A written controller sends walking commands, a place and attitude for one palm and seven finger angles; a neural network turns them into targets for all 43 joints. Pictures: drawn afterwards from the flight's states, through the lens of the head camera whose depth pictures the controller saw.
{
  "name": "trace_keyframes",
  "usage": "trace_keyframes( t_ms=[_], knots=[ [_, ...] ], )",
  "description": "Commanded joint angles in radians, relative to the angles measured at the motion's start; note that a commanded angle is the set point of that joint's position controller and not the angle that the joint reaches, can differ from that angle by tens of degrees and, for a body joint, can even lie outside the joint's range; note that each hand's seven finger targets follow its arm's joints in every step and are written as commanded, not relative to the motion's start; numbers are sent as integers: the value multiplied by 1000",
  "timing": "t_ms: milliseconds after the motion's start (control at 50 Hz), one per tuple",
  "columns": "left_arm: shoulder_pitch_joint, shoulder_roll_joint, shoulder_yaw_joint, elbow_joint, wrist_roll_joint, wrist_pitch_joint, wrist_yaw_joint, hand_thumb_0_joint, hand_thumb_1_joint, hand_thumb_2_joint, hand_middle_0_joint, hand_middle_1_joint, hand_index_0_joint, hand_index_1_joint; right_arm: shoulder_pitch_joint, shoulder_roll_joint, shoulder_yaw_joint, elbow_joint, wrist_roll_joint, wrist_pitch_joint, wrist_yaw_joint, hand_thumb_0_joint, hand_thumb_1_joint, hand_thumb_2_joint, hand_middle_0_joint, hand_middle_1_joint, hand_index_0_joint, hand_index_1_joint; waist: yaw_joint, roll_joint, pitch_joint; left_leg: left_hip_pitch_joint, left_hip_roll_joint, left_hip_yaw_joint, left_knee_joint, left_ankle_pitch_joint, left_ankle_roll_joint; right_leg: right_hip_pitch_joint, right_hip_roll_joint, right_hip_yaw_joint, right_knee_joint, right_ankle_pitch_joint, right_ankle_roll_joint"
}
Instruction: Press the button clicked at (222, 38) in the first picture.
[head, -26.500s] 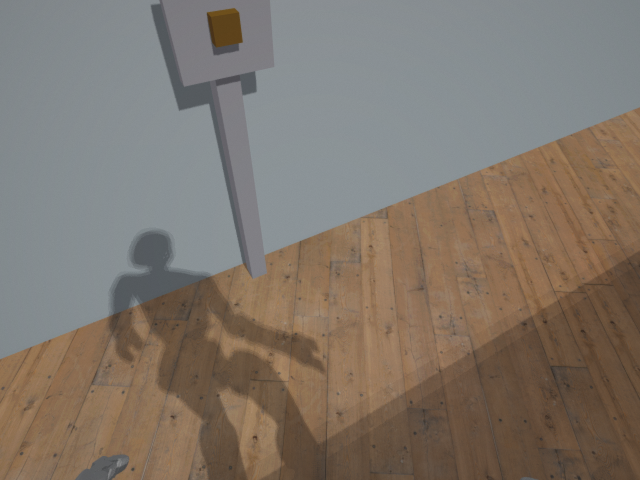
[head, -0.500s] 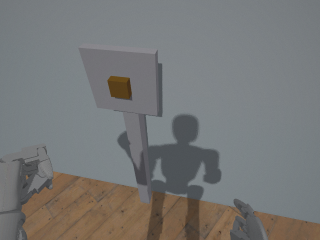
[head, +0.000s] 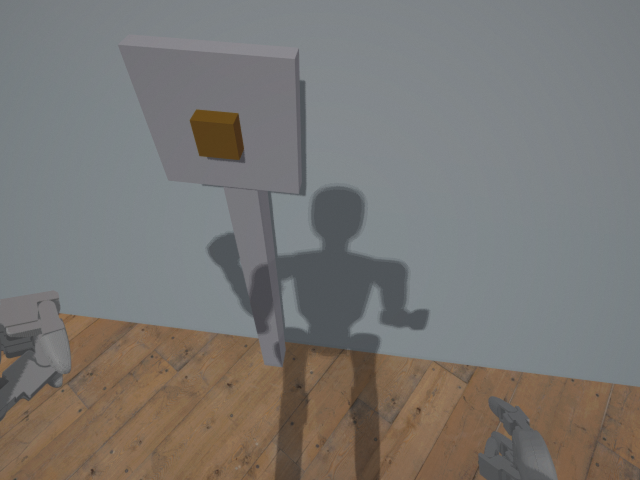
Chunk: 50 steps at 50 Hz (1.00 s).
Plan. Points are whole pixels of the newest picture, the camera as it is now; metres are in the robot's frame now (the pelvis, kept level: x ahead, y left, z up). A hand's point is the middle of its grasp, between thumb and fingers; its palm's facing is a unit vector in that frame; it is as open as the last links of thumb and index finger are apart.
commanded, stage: step back with the hand held close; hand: left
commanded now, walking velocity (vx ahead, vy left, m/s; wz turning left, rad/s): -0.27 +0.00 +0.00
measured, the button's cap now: (219, 133) +0.52 +0.18 +0.16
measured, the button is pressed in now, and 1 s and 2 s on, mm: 0 0 0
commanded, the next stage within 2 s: stop stepping back and stand still in 0.72 s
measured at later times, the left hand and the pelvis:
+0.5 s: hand out of the picture +0.12 +0.26 +0.17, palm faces +0.41 -0.79 -0.45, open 3.1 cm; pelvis -0.07 +0.01 -0.01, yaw +2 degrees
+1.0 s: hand out of the picture -0.01 +0.24 +0.17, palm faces +0.41 -0.81 -0.43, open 3.1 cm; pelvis -0.19 -0.02 +0.00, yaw -1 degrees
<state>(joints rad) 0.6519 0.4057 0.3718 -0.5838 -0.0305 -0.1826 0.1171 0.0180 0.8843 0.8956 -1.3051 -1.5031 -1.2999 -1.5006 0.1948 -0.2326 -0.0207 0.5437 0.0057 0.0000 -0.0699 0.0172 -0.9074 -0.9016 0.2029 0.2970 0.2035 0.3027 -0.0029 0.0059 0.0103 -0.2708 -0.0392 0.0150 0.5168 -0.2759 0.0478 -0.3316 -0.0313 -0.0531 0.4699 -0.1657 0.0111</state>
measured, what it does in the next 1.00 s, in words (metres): walks backwards: right foot, then left foot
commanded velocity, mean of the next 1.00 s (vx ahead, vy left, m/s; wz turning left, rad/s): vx -0.26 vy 0.00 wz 0.00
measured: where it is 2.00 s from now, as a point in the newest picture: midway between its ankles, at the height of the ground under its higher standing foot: outside the picture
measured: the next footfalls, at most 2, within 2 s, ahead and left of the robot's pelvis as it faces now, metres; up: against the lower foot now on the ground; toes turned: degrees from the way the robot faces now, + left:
right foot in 0.68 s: -0.23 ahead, -0.13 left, +0.00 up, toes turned +8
left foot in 0.90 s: -0.10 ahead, +0.07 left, +0.00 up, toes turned -2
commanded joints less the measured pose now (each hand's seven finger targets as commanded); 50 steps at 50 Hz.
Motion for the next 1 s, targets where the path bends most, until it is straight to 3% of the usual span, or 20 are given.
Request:
trace_keyframes(
  t_ms=[0,80,140,240,300,320,360,400,440,540,620,700,720,740,780,820,880,920,940,980],
  knots=[
    [-20,124,130,-191,-1,-65,33,0,900,900,-1300,-1500,-1300,-1500,-99,-115,-37,-172,-6,-62,-21,0,-900,-900,200,300,200,300,17,95,-135,-186,162,-147,-155,264,6,247,-12,68,123,195,-7],
    [-75,112,117,-195,14,-74,31,0,900,900,-1300,-1500,-1300,-1500,-88,-124,-38,-174,-9,-79,-20,0,-900,-900,200,300,200,300,14,85,-99,-352,175,-153,-173,20,39,301,-15,101,174,153,-6],
    [-92,113,114,-189,22,-81,35,0,900,900,-1300,-1500,-1300,-1500,-72,-119,-36,-176,-6,-86,-15,0,-900,-900,200,300,200,300,6,-12,-75,-380,134,-135,-113,-159,38,244,-58,168,106,62,-24],
    [-131,135,111,-206,16,-94,57,0,900,900,-1300,-1500,-1300,-1500,-51,-97,-27,-151,-9,-81,-12,0,-900,-900,200,300,200,300,-6,-169,-73,-78,38,-61,222,-181,-13,-161,-217,303,-214,-387,-105],
    [-110,141,116,-233,13,-106,71,0,900,900,-1300,-1500,-1300,-1500,-56,-99,-15,-146,-15,-80,-22,0,-900,-900,200,300,200,300,-14,-54,-93,-12,69,-98,95,-159,-5,-206,-168,197,-128,-358,-79],
    [-91,138,120,-248,11,-113,73,0,900,900,-1300,-1500,-1300,-1500,-58,-108,-15,-153,-16,-84,-27,0,-900,-900,200,300,200,300,-13,42,-92,-72,107,-155,-14,-201,12,-160,-108,150,-35,-333,-54],
    [-91,129,142,-283,36,-132,75,0,900,900,-1300,-1500,-1300,-1500,-77,-131,-19,-167,-21,-110,-32,0,-900,-900,200,300,200,300,-4,355,-85,-449,311,-414,-363,-476,93,154,62,59,413,-188,6],
    [-106,160,169,-281,44,-136,73,0,900,900,-1300,-1500,-1300,-1500,-54,-94,-30,-152,-27,-130,-29,0,-900,-900,200,300,200,300,-6,245,-85,-450,366,-431,-376,-325,127,119,62,105,645,-235,7],
    [-84,139,148,-277,33,-139,70,0,900,900,-1300,-1500,-1300,-1500,-63,-98,-38,-145,-25,-147,-19,0,-900,-900,200,300,200,300,6,121,-94,-288,317,-323,-251,-42,109,41,58,96,527,-290,0],
    [-26,92,77,-233,2,-131,47,0,900,900,-1300,-1500,-1300,-1500,-39,-102,-25,-70,-35,-179,7,0,-900,-900,200,300,200,300,-4,191,-133,26,263,-270,-217,289,65,-8,73,27,129,-304,4],
    [-41,141,100,-277,-10,-143,26,0,900,900,-1300,-1500,-1300,-1500,-49,-113,-24,-41,-38,-176,17,0,-900,-900,200,300,200,300,18,195,-274,214,230,-213,-138,616,28,73,76,25,-92,-77,-4],
    [33,225,204,-318,-42,-159,14,0,900,900,-1300,-1500,-1300,-1500,-93,-98,-20,-92,-24,-141,16,0,-900,-900,200,300,200,300,29,79,-383,224,159,-80,-46,640,-6,146,15,46,-59,274,0],
    [40,237,223,-331,-52,-158,17,0,900,900,-1300,-1500,-1300,-1500,-94,-80,-18,-110,-11,-128,14,0,-900,-900,200,300,200,300,24,-8,-409,248,132,-39,11,641,-18,131,-17,61,-69,395,11],
    [58,239,232,-313,-58,-154,17,0,900,900,-1300,-1500,-1300,-1500,-106,-79,-17,-126,7,-121,8,0,-900,-900,200,300,200,300,19,-122,-381,231,97,2,86,485,-32,84,-77,74,-90,518,28],
    [93,239,255,-258,-66,-145,24,0,900,900,-1300,-1500,-1300,-1500,-142,-78,-16,-140,25,-115,-10,0,-900,-900,200,300,200,300,29,-197,-297,28,27,-7,234,29,-48,62,-191,125,-92,628,-12],
    [93,209,227,-200,-54,-121,24,0,900,900,-1300,-1500,-1300,-1500,-151,-64,-12,-125,16,-104,-16,0,-900,-900,200,300,200,300,23,-129,-137,-102,46,-62,324,-48,-49,-4,-244,178,-103,465,-103],
    [-25,137,137,-149,-44,-82,25,0,900,900,-1300,-1500,-1300,-1500,-133,-83,3,-115,2,-109,-33,0,-900,-900,200,300,200,300,-16,-46,-17,-30,72,-55,-17,139,-42,-19,-148,116,-57,268,-64],
    [-56,122,95,-108,-20,-79,34,0,900,900,-1300,-1500,-1300,-1500,-77,-124,-10,-100,2,-126,-41,0,-900,-900,200,300,200,300,-4,91,-62,91,160,-135,-126,547,-6,-2,-13,72,26,179,-5],
    [-63,127,80,-106,-15,-77,39,0,900,900,-1300,-1500,-1300,-1500,-44,-122,-17,-97,8,-129,-37,0,-900,-900,200,300,200,300,-2,103,-133,152,199,-161,-107,628,11,9,5,61,50,96,9],
    [-137,124,44,-200,-9,-85,32,0,900,900,-1300,-1500,-1300,-1500,-74,-113,-9,-105,-18,-146,-33,0,-900,-900,200,300,200,300,5,232,-150,69,244,-267,-246,395,28,46,36,64,170,-249,-2]
  ],
)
